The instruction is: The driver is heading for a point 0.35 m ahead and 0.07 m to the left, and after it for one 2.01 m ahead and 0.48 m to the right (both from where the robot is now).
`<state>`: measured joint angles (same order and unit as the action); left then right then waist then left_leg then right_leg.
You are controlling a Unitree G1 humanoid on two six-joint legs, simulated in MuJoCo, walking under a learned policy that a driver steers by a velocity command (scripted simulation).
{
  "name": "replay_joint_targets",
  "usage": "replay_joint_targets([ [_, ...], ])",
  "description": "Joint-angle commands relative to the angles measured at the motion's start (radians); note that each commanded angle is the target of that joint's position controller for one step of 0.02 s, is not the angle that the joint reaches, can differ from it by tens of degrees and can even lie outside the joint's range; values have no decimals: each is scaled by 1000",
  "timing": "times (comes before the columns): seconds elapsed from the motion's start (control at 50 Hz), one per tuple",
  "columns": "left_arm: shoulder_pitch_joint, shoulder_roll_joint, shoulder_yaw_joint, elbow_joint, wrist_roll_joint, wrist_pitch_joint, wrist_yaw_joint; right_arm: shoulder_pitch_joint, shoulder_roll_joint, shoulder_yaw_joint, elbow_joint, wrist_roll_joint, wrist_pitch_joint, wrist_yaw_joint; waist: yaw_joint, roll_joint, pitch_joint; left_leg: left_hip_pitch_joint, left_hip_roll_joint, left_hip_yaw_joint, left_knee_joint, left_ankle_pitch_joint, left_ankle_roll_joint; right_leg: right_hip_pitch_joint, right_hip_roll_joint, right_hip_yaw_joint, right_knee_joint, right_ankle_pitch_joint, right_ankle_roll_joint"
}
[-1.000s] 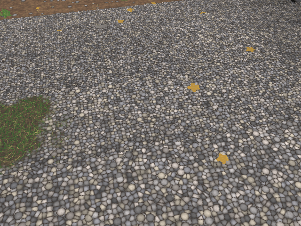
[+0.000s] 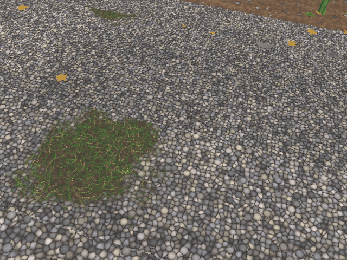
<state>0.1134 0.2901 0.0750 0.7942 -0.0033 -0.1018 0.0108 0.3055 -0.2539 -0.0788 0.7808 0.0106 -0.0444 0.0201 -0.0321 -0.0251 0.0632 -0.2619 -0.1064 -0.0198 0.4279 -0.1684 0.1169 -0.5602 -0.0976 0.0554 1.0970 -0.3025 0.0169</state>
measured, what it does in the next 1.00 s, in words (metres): walks ahead: right foot, then left foot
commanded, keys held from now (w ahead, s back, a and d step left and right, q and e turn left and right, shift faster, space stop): w+q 0.24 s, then w+e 0.76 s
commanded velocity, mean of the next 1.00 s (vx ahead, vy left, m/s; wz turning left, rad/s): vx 0.50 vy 0.00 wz -0.04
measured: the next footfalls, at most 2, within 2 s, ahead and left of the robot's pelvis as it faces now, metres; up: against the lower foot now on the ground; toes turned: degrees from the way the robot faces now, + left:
right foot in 0.28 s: +0.30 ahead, -0.12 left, +0.00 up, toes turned +14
left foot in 0.70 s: +0.43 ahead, +0.17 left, +0.00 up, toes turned -1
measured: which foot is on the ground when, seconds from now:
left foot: down 0.00-0.28, up 0.30-0.68, down 0.70-1.00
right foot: up 0.00-0.26, down 0.28-0.70, up 0.72-1.00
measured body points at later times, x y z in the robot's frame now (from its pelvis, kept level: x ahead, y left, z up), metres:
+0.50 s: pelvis +0.25 -0.02 +0.00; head +0.27 -0.02 +0.45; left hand +0.23 +0.24 -0.13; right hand +0.46 -0.26 -0.09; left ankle +0.24 +0.13 -0.66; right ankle +0.26 -0.13 -0.74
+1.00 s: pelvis +0.46 +0.04 -0.02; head +0.47 +0.05 +0.43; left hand +0.66 +0.30 -0.11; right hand +0.45 -0.24 -0.14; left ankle +0.39 +0.17 -0.74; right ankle +0.59 -0.14 -0.70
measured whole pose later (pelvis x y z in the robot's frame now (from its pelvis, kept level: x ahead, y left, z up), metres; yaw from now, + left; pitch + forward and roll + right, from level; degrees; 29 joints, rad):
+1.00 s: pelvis +0.46 +0.04 -0.02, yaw -8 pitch +2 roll +1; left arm 0.19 0.33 0.11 0.69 -0.01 -0.01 -0.04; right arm 0.41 -0.26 -0.08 0.82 -0.01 -0.12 -0.02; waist -0.05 -0.05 -0.02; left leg -0.18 0.03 0.12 0.62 -0.46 -0.01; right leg -0.71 -0.03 0.13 0.85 0.25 -0.06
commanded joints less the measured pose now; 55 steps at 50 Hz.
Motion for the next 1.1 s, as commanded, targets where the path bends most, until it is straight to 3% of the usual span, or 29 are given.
replay_joint_targets([
  [0.02, -10, 78, 21, -67, 13, 11, 10, 0, -160, -38, -68, 3, -26, -27, 30, 54, -62, 59, 251, -296, -211, 172, 175, -80, -8, 12, -162, 139, 31],
  [0.1, -156, 37, 5, -126, 22, -1, -13, 67, -155, -36, -50, 6, -9, -49, -18, 90, -51, 32, 187, -243, -168, 197, 104, -23, 61, -1, -445, 418, 14],
  [0.16, -119, 46, 12, -129, 13, -4, -24, 55, -152, -37, -77, -22, -1, -37, 5, 123, -119, -95, 178, -239, -107, 314, 88, 210, 135, -60, -313, 479, 14],
  [0.24, -64, 84, 29, -151, -10, -19, -24, 36, -131, -31, -117, 21, 24, -48, 59, 175, -47, 78, 199, -398, 32, 246, 82, 176, 131, 3, -548, 64, -5],
  [0.26, 25, 110, 41, -130, -5, -29, -29, -1, -136, -28, -122, 20, 25, -53, 122, 170, -73, 114, 190, -380, 122, 333, 65, 260, 130, -23, -640, 157, -32],
  [0.28, 159, 157, 52, -106, 19, -37, -36, 9, -83, -11, -127, 10, 23, -54, 158, 107, -203, 79, 150, -325, 353, 281, 35, 470, -3, 110, -659, 220, -103],
  [0.3, 229, 209, 61, -93, 25, -34, -47, 174, -1, 6, -114, -8, 23, -57, 62, -157, -301, -131, 11, -232, 649, -274, -16, 698, -178, 384, -613, 325, -221],
  [0.32, 323, 207, 66, -35, 7, -23, -58, 307, -29, 3, -83, 34, 19, -58, 49, -412, -292, -435, -55, -203, 898, -472, -46, 796, -301, 825, -794, 58, -389],
  [0.34, 278, 109, 43, -51, -23, -25, -58, 188, -128, -16, -78, 41, 14, -58, 76, -195, -118, -562, -2, -227, 999, -408, -50, 712, -276, 788, -825, -39, -383],
  [0.36, 220, 84, 31, -65, -23, -18, -55, 38, -157, -22, -111, 23, 13, -56, 85, -53, -36, -575, 40, -184, 1037, -307, -52, 602, -241, 629, -811, 5, -349],
  [0.38, 181, 76, 18, -79, -18, -16, -55, -25, -154, -20, -128, 2, 13, -53, 63, 16, -17, -541, 89, -141, 1002, -241, -56, 498, -196, 524, -824, 90, -330],
  [0.4, 152, 67, 10, -84, -16, -17, -51, -42, -141, -20, -149, -15, 9, -51, 36, 6, -25, -500, 131, -128, 926, -184, -59, 450, -147, 459, -832, 152, -312],
  [0.44, 150, 48, 0, -82, -14, -11, -41, -33, -110, -17, -151, -10, -5, -42, 9, -31, -38, -424, 178, -104, 764, -135, -74, 398, -63, 365, -862, 235, -286],
  [0.54, 247, 142, 24, -40, -18, 31, -4, -236, -24, 22, -217, -23, -24, -25, 82, -60, -74, -295, 142, -29, 295, -36, -136, 375, -32, 255, -858, 368, -275],
  [0.6, 265, 146, 24, -50, -31, 54, -5, -231, -47, 23, -204, -1, -33, -5, 78, -84, -108, -144, 98, -3, 267, 73, -160, 301, -25, 242, -821, 377, -270],
  [0.62, 251, 137, 24, -59, -20, 54, -1, -182, -78, 10, -184, -7, -49, 9, 58, -98, -140, -75, 125, -52, 318, 206, -139, 292, -52, 266, -772, 390, -261],
  [0.68, 189, 118, 22, -114, -33, 63, -7, -59, -125, -25, -159, -9, -68, 21, -45, -97, -161, 101, 103, -32, 179, 69, -93, 264, -10, 292, -591, 383, -197],
  [0.7, 158, 78, 12, -133, -17, 59, -8, 105, -150, -43, -95, -16, -76, 23, -126, -46, -216, 286, 117, -7, 206, 118, -67, 164, 43, 246, -379, 390, -157],
  [0.72, 281, 23, 1, -134, -31, 61, -9, 154, -206, -56, -97, -27, -72, 20, -71, 194, -263, 413, 325, -291, 31, 54, 50, 25, 151, 172, -78, 10, -100],
  [0.74, 421, -7, -7, -119, -46, 53, -9, 142, -223, -52, -91, -6, -60, 24, 11, 395, -245, 442, 484, -581, -68, 39, 174, -190, 183, 135, 110, -325, -88],
  [0.76, 375, 53, 7, -119, -63, 56, -2, 125, -196, -54, -67, 24, -61, 28, 13, 316, -123, 341, 528, -684, -139, -224, 211, -338, 120, 104, 211, -286, -85],
  [0.78, 275, 96, 23, -128, -59, 73, 9, 79, -129, -37, -74, 26, -65, 33, -1, 152, -32, 223, 492, -607, -161, -318, 186, -339, 71, 98, 233, -205, -91],
  [0.82, 206, 91, 28, -146, -36, 103, 6, -64, -90, -17, -95, 5, -71, 30, 48, 71, 12, 53, 434, -403, -179, -258, 138, -248, 5, 116, 110, -61, -74],
  [0.84, 220, 68, 25, -137, -14, 108, -3, -89, -104, -25, -82, -12, -82, 20, 56, 81, -7, 29, 436, -357, -158, -162, 130, -199, -5, 123, 118, 23, -69],
  [0.88, 189, 86, 39, -142, -14, 104, -16, -64, -122, -26, -61, -26, -95, 15, 61, 67, -14, 17, 368, -197, -123, -58, 87, -193, 19, 102, 43, 189, -72],
  [0.9, 148, 93, 45, -147, -24, 91, -25, -52, -107, -26, -51, -16, -103, -5, 52, 111, -12, 66, 366, -155, -89, -64, 40, -234, 11, 151, -39, 275, -83],
  [0.94, 67, 59, 33, -163, -9, 80, -49, 9, -114, -26, -30, -13, -103, -43, 24, 117, -3, -25, 324, -35, -38, -104, 19, -163, 52, 99, -231, 544, -72],
  [1.0, -12, 22, 23, -176, -9, 82, -82, 116, -107, -17, -3, -20, -88, -69, -20, 91, -25, -26, 365, -17, 75, -180, 22, -141, 88, 68, -307, 732, -82],
  [1.1, -184, -6, 5, -226, -22, 87, -109, 239, -79, -6, 2, -12, -61, -68, -99, 82, 34, 46, 405, 12, 280, -209, -24, -218, 96, 40, -422, 796, -100],
])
